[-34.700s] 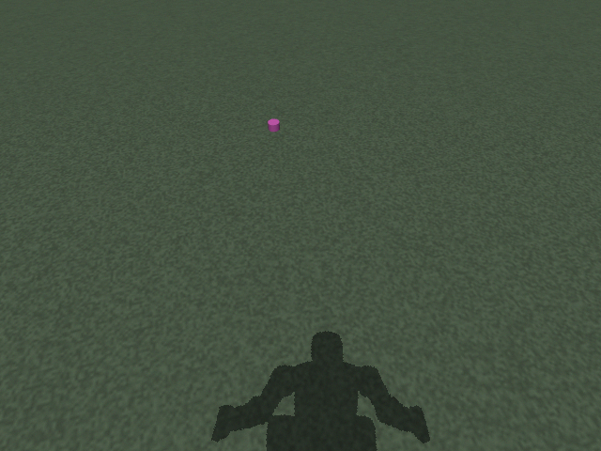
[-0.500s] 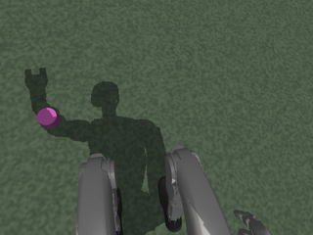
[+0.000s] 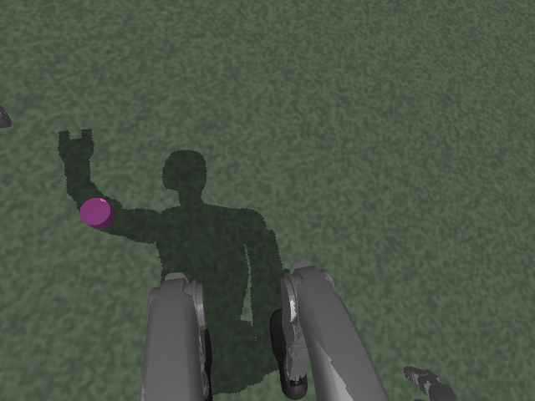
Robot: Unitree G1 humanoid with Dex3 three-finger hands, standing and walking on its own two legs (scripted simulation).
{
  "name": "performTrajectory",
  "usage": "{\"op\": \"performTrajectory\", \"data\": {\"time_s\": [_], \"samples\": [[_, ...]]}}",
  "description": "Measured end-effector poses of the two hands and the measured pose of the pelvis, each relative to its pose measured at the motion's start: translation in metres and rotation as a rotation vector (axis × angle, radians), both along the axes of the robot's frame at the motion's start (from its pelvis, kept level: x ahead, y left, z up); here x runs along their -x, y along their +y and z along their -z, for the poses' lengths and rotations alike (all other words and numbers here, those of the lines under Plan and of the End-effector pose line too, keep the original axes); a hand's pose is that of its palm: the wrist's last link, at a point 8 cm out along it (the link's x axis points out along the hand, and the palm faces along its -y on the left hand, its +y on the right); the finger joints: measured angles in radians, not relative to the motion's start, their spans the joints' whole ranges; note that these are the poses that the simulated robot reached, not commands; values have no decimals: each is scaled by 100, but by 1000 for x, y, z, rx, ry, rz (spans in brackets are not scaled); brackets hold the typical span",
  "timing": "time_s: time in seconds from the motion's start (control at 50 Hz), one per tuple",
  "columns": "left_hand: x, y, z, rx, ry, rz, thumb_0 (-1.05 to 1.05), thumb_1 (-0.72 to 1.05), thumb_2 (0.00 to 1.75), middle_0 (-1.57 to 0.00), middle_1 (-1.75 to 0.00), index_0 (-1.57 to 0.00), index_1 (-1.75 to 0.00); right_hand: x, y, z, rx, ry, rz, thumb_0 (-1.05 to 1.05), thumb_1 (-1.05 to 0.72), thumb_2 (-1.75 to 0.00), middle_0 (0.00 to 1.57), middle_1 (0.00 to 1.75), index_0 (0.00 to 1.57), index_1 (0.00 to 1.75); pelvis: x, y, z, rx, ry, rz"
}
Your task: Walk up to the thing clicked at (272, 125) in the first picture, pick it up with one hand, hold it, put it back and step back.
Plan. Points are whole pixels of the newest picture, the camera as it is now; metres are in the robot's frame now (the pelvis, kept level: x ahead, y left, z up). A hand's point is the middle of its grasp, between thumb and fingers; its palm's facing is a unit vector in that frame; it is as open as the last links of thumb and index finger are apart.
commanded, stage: go down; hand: left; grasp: from above
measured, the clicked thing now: (98, 213) +0.50 +0.35 -0.45
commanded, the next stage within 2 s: approach in 1.08 s
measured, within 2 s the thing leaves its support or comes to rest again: neither
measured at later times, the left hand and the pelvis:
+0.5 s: hand out of the picture +0.45 +0.39 -0.03, palm faces -0.44 -0.08 -0.90, open 13.9 cm; pelvis +0.01 +0.01 +0.03, yaw +0 degrees
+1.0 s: hand out of the picture +0.46 +0.40 -0.01, palm faces -0.44 -0.09 -0.89, open 13.9 cm; pelvis +0.01 +0.01 +0.05, yaw +0 degrees
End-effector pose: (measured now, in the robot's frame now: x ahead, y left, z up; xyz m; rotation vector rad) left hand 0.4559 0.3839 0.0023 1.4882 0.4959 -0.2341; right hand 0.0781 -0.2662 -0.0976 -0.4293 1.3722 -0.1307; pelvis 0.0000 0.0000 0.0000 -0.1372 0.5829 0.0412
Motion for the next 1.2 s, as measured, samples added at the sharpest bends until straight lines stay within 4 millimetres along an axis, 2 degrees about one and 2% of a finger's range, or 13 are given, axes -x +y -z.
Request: {"op": "performTrajectory", "data": {"time_s": [0.36,0.66,1.0,1.2], "samples": [[-4,3,-24,5,-8,-6,0,-51,96,-8,-112,-10,-110,-4,9,-25,-12,2,11,0,-92,-90,20,30,20,30,-5,5,-26,5,-5,-7],[-6,9,-30,-9,-17,-6,0,-52,97,-9,-111,-10,-109,1,11,-37,-4,20,21,0,-92,-90,20,30,20,30,-8,8,-36,11,-5,-10],[-7,13,-46,-8,-5,-27,0,-53,96,-11,-109,-11,-108,-3,15,-54,-10,10,32,0,-93,-90,20,30,20,30,-13,10,-53,11,-8,-11],[-8,15,-50,-10,-11,-19,0,-53,96,-11,-109,-11,-108,-5,15,-56,-9,15,24,0,-93,-90,20,30,20,30,-15,9,-55,10,-8,-12]]}}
